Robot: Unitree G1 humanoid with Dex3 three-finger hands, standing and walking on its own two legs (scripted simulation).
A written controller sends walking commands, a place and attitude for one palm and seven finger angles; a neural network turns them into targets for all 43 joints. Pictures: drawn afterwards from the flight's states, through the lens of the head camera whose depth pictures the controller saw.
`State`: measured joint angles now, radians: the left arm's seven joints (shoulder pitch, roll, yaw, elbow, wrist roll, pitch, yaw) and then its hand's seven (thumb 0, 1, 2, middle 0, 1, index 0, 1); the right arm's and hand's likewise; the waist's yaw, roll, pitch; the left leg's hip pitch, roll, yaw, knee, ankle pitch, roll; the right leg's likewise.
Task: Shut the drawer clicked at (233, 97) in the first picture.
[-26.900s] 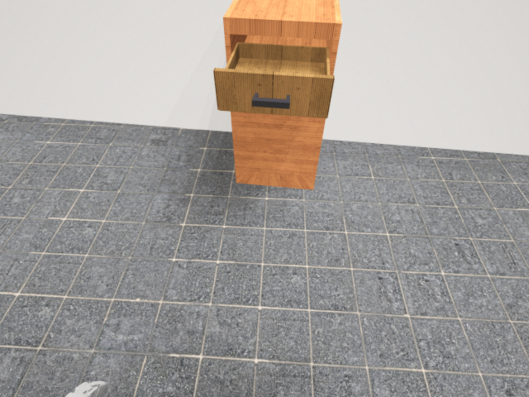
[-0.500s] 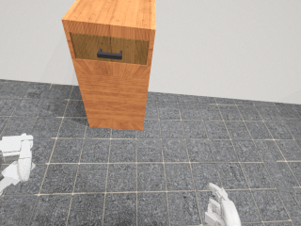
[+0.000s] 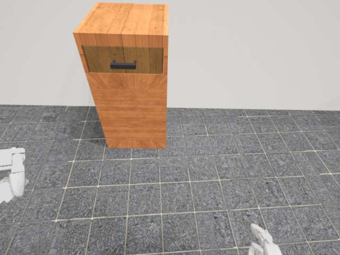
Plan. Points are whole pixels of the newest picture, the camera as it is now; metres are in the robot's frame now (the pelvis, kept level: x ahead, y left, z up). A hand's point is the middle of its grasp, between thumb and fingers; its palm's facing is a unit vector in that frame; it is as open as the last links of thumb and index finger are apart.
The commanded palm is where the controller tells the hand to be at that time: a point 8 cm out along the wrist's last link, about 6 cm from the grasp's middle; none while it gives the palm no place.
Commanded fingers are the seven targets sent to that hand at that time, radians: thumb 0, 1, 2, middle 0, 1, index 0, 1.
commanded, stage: stop stepping back and stand still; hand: left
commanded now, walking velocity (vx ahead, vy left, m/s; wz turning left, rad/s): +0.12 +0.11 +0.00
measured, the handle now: (123, 63) +0.95 +0.23 -0.04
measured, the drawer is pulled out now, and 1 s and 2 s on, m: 0.00 0.00 0.00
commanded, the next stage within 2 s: let the arm hang, fingers relaxed in 1.32 s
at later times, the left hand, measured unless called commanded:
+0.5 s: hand (15, 165) +0.22 +0.26 +0.19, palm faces +0.37 -0.79 -0.49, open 3.2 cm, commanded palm +0.16 +0.30 +0.19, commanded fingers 0.00 0.90 0.90 -1.40 -1.60 -1.40 -1.60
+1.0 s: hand (1, 174) +0.22 +0.29 +0.17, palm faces +0.35 -0.83 -0.44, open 3.2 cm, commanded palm +0.16 +0.33 +0.19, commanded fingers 0.00 0.90 0.90 -1.40 -1.60 -1.40 -1.60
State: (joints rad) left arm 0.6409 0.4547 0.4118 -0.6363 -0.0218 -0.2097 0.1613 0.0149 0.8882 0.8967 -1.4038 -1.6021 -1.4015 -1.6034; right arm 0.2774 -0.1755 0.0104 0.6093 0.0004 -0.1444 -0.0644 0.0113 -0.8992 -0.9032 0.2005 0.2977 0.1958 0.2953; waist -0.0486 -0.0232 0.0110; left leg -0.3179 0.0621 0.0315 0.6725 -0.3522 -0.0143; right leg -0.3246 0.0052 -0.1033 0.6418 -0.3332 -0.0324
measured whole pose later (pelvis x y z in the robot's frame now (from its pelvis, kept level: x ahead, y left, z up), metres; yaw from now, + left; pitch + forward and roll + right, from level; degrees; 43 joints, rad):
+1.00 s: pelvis +0.03 +0.05 +0.02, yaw +0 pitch +0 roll -1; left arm 0.63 0.37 0.34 -0.54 -0.04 -0.19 0.15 0.01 0.89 0.90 -1.40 -1.60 -1.40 -1.60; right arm 0.20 -0.20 0.01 0.59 0.01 -0.07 -0.08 0.01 -0.90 -0.90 0.20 0.30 0.20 0.30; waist -0.01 0.00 0.03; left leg -0.22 0.01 0.09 0.46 -0.24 0.04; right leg -0.21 -0.02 -0.07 0.42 -0.20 0.01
